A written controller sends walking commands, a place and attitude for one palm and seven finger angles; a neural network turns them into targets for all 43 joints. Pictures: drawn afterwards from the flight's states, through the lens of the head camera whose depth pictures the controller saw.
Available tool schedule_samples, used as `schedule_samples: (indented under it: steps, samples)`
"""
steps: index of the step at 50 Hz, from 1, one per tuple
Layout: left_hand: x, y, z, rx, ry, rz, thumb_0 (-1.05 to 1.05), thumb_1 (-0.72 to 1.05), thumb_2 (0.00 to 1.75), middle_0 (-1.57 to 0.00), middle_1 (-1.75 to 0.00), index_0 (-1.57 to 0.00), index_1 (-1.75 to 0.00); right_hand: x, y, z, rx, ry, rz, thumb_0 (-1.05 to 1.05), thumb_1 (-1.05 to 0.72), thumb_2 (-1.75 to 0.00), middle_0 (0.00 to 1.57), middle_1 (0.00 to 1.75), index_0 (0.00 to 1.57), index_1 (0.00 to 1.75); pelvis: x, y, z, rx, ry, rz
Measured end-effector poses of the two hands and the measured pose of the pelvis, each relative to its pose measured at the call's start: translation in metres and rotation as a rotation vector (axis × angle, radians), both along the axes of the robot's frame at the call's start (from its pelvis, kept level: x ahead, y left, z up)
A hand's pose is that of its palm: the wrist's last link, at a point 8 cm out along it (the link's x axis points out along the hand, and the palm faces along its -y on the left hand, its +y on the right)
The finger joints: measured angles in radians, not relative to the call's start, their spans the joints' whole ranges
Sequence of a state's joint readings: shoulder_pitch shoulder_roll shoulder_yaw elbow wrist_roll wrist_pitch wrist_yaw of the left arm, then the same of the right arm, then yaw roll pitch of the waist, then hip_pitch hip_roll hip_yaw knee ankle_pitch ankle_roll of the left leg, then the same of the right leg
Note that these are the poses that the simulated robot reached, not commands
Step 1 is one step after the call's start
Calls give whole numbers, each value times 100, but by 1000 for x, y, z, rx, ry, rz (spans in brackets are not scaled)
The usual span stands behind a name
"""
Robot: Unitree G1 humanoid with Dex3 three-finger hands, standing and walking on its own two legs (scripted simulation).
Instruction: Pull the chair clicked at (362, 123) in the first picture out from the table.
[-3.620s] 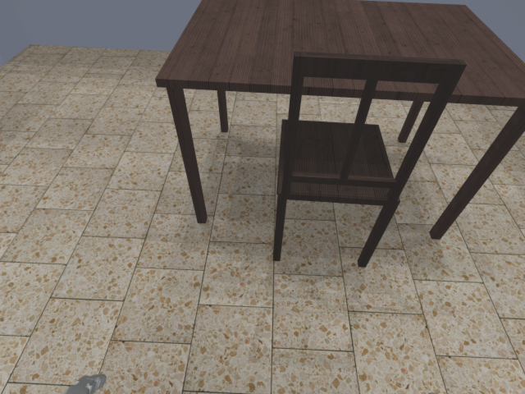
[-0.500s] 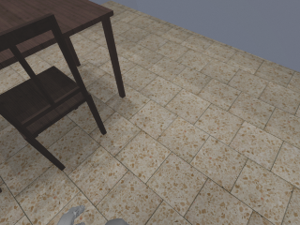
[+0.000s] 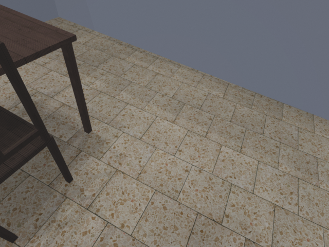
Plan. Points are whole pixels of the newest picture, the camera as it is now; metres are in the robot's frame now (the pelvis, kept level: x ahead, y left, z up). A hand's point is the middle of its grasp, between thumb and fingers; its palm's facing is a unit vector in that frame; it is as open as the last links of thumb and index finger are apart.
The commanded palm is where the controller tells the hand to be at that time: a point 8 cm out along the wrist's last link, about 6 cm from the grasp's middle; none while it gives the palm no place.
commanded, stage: walk to a spot facing it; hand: left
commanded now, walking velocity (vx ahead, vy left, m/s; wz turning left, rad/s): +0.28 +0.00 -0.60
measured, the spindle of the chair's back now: out of the picture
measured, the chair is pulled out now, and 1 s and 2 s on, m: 0.00 0.00 0.00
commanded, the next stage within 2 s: turn to face it in 0.72 s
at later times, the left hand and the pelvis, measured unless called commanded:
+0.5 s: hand (142, 184) +0.36 +0.09 -0.19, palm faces -0.29 -0.94 -0.19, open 7.4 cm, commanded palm none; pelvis +0.19 -0.06 -0.03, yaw -17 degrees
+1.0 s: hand (132, 165) +0.42 +0.14 -0.19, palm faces -0.38 -0.90 -0.21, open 7.4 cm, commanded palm none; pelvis +0.38 -0.05 -0.02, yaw -30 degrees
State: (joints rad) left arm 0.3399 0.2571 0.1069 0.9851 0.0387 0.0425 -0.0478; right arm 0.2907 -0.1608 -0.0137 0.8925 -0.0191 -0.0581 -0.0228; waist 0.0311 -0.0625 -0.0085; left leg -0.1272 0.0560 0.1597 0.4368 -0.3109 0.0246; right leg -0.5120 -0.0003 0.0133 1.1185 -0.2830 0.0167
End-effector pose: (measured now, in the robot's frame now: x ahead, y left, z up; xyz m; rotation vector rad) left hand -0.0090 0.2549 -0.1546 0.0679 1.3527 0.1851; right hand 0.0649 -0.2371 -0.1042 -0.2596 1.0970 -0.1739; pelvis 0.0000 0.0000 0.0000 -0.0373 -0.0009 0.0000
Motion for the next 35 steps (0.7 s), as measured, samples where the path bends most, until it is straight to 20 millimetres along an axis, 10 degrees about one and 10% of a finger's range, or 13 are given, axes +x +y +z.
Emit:
schedule_samples:
  steps: [9,19,22,35]
  samples:
    - [129,-11,-2,-23,-50,-161,0,92,90,-20,-29,-19,-29,-73,25,-18,53,272,-237,0,-91,-90,20,30,20,30,58,4,-3,-2,-5,-116]
    - [323,-96,-14,-37,-230,-409,0,91,90,-20,-29,-19,-29,-101,35,-43,173,541,-478,0,-91,-90,20,30,20,30,145,-35,-34,29,-18,-238]
    - [355,-111,-14,-15,-274,-420,0,91,90,-20,-29,-19,-29,-67,14,-57,178,500,-513,1,-91,-90,20,30,20,30,166,-49,-39,31,-35,-278]
    - [403,-117,26,60,-139,-494,0,92,90,-20,-29,-20,-29,190,-83,-30,109,-62,-440,0,-91,-90,20,30,19,30,254,-68,-4,65,9,-432]
